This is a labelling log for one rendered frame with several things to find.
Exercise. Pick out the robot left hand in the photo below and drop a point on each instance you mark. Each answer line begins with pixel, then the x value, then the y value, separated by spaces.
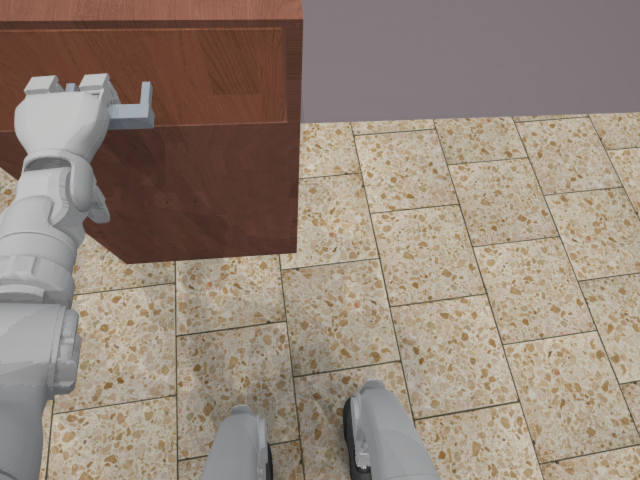
pixel 76 122

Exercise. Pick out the drawer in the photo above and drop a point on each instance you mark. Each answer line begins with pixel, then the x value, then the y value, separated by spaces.
pixel 199 75

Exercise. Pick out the robot left upper arm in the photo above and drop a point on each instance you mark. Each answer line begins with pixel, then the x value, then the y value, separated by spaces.
pixel 39 356

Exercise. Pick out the handle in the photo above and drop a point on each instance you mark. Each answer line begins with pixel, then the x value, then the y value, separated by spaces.
pixel 129 116

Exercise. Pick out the right robot foot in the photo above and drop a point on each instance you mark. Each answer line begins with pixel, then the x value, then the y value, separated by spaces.
pixel 356 473

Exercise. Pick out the cabinet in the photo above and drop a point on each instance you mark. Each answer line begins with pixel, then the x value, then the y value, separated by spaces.
pixel 180 192

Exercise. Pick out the robot left forearm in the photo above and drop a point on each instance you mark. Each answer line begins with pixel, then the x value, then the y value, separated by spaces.
pixel 42 229

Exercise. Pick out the robot right shin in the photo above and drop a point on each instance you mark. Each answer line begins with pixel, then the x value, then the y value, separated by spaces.
pixel 361 452

